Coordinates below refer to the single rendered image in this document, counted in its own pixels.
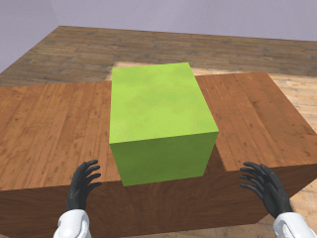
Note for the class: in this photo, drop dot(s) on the pedestal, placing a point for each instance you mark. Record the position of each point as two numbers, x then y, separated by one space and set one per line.
48 130

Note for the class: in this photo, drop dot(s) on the carton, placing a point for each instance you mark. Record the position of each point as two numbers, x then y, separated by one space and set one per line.
161 127

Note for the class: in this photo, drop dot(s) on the robot left forearm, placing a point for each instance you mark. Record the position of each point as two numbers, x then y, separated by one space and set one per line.
73 224

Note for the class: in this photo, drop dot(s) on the robot left hand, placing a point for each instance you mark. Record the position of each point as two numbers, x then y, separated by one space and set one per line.
79 188

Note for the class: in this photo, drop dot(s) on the robot right forearm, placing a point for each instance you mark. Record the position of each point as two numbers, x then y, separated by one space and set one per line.
292 225

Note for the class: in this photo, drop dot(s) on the robot right hand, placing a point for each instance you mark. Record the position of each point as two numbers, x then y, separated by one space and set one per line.
267 187

